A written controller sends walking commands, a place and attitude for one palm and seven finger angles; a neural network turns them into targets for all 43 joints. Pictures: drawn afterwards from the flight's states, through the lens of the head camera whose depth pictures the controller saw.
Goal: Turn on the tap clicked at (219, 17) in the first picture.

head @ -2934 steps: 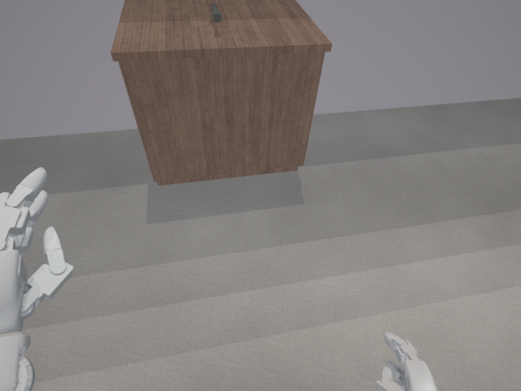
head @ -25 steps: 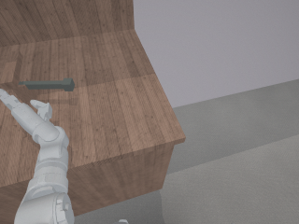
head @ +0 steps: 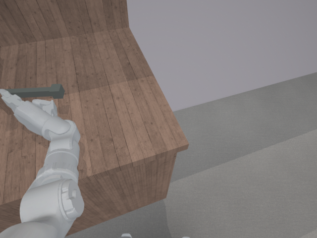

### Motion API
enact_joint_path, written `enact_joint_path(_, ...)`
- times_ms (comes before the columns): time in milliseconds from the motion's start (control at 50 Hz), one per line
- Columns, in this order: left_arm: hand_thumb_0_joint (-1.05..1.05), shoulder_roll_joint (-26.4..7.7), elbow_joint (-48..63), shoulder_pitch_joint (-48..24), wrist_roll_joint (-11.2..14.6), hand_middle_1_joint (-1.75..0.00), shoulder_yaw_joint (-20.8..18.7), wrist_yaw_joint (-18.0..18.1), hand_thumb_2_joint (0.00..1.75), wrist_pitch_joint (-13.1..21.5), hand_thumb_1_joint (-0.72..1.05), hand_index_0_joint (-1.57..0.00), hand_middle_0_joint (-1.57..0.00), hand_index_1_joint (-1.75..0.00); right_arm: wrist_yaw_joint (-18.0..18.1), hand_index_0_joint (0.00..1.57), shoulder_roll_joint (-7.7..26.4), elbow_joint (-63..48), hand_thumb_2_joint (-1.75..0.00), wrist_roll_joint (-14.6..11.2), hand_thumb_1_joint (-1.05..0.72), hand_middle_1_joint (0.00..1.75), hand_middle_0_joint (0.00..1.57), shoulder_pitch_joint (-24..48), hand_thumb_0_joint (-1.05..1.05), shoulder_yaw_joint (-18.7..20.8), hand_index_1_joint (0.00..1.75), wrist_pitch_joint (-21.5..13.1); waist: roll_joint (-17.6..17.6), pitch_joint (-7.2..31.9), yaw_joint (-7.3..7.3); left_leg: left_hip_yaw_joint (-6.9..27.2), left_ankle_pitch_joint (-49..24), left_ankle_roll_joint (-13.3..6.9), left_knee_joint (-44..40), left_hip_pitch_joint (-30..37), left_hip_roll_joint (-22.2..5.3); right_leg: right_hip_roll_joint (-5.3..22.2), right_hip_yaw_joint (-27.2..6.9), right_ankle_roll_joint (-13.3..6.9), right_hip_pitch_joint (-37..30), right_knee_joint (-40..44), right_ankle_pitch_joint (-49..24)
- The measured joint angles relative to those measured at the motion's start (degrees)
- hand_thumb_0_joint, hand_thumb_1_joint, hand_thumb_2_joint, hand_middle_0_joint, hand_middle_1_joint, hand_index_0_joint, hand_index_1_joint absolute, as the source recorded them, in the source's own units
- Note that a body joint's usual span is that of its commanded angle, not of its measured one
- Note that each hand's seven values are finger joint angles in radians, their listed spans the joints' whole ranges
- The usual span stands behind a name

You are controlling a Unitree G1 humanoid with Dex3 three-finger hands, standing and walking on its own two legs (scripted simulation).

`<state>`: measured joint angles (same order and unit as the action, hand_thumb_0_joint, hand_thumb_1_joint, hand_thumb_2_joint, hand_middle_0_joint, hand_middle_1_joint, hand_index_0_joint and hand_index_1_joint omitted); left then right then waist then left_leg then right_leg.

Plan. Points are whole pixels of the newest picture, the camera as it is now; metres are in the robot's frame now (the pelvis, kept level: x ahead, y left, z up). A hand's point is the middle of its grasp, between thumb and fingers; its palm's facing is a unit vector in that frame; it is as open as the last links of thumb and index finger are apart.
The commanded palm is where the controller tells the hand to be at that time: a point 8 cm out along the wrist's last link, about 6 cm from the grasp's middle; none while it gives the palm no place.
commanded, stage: push the lever round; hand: left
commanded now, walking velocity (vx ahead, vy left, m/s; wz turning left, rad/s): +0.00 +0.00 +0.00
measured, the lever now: (57, 91) +0.48 +0.26 +0.09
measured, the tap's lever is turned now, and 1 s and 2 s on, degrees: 76 76 77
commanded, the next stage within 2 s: none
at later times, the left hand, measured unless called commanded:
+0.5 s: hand (55, 101) +0.45 +0.26 +0.08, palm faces +0.88 -0.47 -0.11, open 8.3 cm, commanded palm +0.43 +0.27 +0.08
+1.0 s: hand (56, 99) +0.46 +0.26 +0.08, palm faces +0.89 -0.45 -0.13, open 8.5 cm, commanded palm +0.45 +0.27 +0.08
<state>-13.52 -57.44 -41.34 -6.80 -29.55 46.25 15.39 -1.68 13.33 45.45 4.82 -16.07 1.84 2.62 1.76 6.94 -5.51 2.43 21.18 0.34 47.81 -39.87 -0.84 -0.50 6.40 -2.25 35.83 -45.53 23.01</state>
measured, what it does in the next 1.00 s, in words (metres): stands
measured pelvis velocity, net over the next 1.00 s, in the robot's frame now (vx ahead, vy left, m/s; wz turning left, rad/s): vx -0.02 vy -0.03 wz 0.00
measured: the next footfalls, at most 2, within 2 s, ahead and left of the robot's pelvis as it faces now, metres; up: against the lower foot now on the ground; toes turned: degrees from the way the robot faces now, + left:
none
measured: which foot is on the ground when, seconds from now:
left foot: down 0.00-1.00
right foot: down 0.00-1.00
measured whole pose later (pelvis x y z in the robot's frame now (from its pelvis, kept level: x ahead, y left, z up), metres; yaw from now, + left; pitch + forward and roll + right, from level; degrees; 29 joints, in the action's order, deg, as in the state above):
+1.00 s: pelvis -0.02 -0.03 -0.01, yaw +0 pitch +16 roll -2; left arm -23.0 -69.6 -50.7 -8.2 -33.3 49.2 16.0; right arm -1.6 14.0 45.6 5.1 -19.1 0.2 0.0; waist 1.5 7.0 -9.2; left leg 4.5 20.0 0.9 49.2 -45.8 -2.7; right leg -2.6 8.2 -4.8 41.6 -46.8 21.9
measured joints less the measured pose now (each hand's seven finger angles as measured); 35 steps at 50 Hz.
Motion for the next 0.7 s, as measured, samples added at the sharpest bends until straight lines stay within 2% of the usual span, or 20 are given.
enact_joint_path(240,0.02,-2.45,-4.72,-3.35,-1.56,-0.11,-1.87,1.82,0.90,0.84,0.90,-0.07,-0.05,-0.11,-0.67,0.20,-0.10,0.28,-0.90,0.50,-0.90,0.30,0.20,-1.13,0.00,-0.12,0.30,0.10,-0.21,0.13,-1.04,0.59,-0.39,0.57,0.23,-1.55,-0.55,-0.59,0.53,-0.72,1.51,-0.27,-0.26)
enact_joint_path(700,0.02,-6.80,-9.91,-7.81,-1.79,-0.08,-3.06,3.15,0.90,0.96,0.90,0.00,0.00,-0.08,-0.20,0.20,0.51,0.08,-0.90,0.42,-0.90,0.30,0.20,-1.95,0.00,-0.88,0.30,-1.28,-0.33,0.18,-2.95,1.55,-0.98,0.74,1.16,-4.77,-1.31,-1.47,1.38,-1.78,4.59,-1.06,-0.87)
